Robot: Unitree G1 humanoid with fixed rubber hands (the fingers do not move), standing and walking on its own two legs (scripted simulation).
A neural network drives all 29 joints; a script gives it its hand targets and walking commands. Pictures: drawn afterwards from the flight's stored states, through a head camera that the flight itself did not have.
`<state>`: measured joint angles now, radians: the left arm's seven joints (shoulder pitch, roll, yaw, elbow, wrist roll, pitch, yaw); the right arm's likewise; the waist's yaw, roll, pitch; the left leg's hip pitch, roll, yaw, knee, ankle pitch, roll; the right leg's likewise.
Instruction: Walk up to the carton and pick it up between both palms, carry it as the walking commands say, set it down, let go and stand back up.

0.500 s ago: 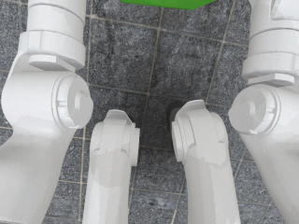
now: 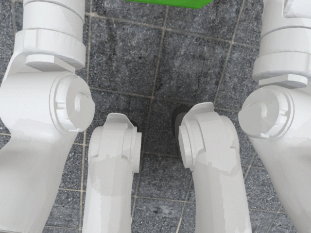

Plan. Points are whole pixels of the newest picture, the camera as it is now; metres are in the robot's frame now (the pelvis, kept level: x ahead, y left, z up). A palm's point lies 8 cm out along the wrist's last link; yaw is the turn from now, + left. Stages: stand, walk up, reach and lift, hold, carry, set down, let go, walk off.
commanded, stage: set down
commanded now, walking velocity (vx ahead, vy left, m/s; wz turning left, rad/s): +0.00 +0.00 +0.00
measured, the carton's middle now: out of the picture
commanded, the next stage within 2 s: none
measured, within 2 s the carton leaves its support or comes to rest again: neither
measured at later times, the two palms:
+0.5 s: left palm out of the picture +0.61 +0.07 -0.16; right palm out of the picture +0.55 -0.23 -0.16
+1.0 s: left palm out of the picture +0.57 +0.08 -0.19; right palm out of the picture +0.53 -0.23 -0.20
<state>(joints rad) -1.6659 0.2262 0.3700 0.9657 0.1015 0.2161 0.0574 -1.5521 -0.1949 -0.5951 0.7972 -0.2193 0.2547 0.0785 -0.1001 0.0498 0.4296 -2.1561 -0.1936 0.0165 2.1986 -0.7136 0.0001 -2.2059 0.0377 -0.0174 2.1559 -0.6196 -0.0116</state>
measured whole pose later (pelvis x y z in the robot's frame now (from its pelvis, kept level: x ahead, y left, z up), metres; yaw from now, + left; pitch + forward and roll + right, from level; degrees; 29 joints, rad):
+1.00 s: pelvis -0.01 +0.00 -0.01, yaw +1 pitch +33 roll +0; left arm -1.64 0.27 0.16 1.10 -0.02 0.20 0.10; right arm -1.56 -0.32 -0.41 1.05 -0.11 0.17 -0.03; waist -0.08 0.06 0.52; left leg -2.13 -0.17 0.03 2.24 -0.69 0.00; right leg -2.18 0.02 -0.03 2.21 -0.61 -0.02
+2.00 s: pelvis -0.02 -0.01 +0.14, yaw +0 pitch +41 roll +1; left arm -1.62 0.46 0.14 0.92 -0.12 0.33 0.08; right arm -1.53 -0.34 -0.32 0.93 0.05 0.30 -0.10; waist -0.09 0.01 0.29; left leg -1.85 -0.12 -0.01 1.64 -0.50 0.00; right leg -1.88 0.06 0.01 1.62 -0.44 -0.03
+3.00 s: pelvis +0.05 -0.02 +0.35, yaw -1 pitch +25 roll +1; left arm -0.70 0.24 0.14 0.39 0.02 0.20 0.07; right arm -0.65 -0.29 -0.14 0.38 0.03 0.19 0.02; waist -0.08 0.00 0.43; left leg -0.90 -0.08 -0.05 0.78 -0.25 0.00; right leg -0.95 0.07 0.06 0.79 -0.19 -0.01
